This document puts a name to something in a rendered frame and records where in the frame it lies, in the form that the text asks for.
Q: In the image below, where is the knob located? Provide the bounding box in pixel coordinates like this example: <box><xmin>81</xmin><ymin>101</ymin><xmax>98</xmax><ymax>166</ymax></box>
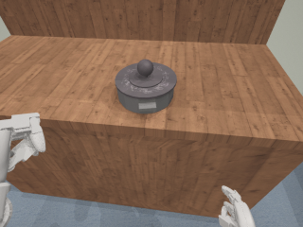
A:
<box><xmin>137</xmin><ymin>59</ymin><xmax>153</xmax><ymax>77</ymax></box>

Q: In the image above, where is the left robot forearm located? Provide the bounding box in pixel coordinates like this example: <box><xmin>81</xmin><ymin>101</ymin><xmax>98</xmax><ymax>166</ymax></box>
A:
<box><xmin>0</xmin><ymin>182</ymin><xmax>13</xmax><ymax>227</ymax></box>

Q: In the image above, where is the right robot hand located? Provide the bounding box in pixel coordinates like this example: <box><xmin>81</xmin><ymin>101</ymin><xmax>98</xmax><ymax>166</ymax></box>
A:
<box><xmin>218</xmin><ymin>185</ymin><xmax>256</xmax><ymax>227</ymax></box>

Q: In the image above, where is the table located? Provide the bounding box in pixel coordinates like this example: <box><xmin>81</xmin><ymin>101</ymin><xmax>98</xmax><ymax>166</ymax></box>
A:
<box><xmin>0</xmin><ymin>0</ymin><xmax>303</xmax><ymax>218</ymax></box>

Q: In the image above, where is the lid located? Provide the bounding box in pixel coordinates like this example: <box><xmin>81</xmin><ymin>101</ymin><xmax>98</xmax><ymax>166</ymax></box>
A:
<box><xmin>115</xmin><ymin>62</ymin><xmax>177</xmax><ymax>100</ymax></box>

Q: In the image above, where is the left robot hand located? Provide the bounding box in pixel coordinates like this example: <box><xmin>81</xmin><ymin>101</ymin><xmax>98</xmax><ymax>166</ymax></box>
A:
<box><xmin>0</xmin><ymin>113</ymin><xmax>46</xmax><ymax>183</ymax></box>

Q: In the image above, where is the pot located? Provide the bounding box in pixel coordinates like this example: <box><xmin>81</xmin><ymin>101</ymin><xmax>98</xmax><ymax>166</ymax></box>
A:
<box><xmin>117</xmin><ymin>89</ymin><xmax>174</xmax><ymax>114</ymax></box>

